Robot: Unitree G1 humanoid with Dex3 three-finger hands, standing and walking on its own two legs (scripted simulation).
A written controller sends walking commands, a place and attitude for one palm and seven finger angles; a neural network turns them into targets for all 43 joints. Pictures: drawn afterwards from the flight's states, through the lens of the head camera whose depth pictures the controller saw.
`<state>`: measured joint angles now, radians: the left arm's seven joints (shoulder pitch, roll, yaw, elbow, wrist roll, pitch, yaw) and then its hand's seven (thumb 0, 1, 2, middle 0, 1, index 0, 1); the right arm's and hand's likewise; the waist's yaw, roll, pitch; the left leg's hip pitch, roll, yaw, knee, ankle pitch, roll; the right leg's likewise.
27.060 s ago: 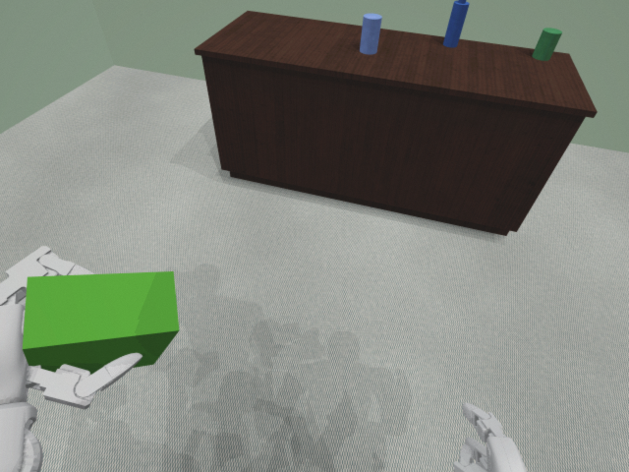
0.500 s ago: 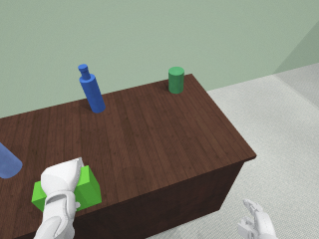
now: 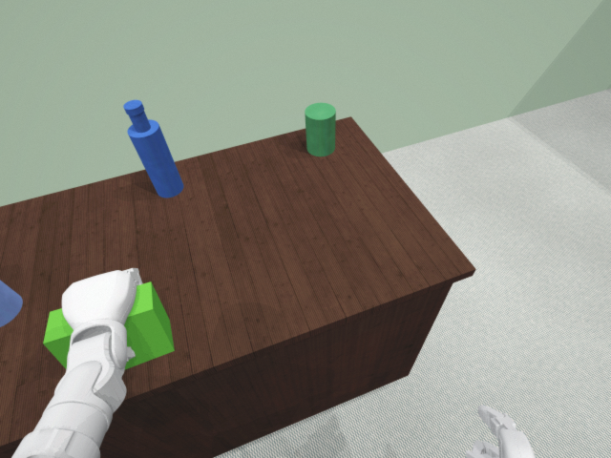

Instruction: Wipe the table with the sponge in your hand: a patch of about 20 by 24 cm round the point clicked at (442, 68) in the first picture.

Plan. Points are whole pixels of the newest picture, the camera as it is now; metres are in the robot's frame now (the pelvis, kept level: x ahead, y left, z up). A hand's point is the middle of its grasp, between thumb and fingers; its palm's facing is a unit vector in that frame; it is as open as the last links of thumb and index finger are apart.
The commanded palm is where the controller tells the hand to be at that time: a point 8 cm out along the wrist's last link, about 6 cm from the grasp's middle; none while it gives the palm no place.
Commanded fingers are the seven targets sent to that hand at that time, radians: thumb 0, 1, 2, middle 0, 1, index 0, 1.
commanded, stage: wipe forward along the first lane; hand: left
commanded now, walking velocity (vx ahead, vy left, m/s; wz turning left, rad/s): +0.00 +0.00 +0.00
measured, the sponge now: (120, 339) +0.27 +0.32 -0.05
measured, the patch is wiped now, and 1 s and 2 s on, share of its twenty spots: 0.10 0.30 0.45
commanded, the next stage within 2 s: slide across to the middle lane in 1.08 s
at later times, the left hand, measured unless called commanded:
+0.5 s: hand (111, 286) +0.34 +0.35 -0.01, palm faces -0.15 +0.03 -0.99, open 9.8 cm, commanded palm +0.33 +0.34 +0.02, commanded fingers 0.00 0.10 1.30 -1.20 -1.60 -1.20 -1.60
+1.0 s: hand (105, 258) +0.39 +0.38 -0.01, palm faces -0.17 +0.01 -0.98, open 9.8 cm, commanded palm +0.39 +0.37 +0.02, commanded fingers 0.00 0.10 1.30 -1.20 -1.60 -1.20 -1.60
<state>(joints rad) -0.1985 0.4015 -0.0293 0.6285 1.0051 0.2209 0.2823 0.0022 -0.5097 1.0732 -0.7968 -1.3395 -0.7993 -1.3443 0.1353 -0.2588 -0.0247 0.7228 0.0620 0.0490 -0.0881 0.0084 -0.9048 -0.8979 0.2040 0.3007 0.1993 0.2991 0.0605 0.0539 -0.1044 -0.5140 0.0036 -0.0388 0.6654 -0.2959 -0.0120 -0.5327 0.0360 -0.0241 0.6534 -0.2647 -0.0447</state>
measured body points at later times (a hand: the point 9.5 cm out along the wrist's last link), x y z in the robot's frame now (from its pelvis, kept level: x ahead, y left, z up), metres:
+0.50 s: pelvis -0.02 -0.01 -0.02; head +0.04 -0.03 +0.42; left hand +0.34 +0.34 +0.05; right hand +0.08 -0.28 -0.15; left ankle +0.02 +0.13 -0.72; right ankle +0.04 -0.09 -0.72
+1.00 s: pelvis -0.01 +0.01 -0.03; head +0.08 +0.01 +0.42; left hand +0.40 +0.38 +0.05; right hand +0.06 -0.26 -0.15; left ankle +0.02 +0.13 -0.72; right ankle +0.04 -0.09 -0.72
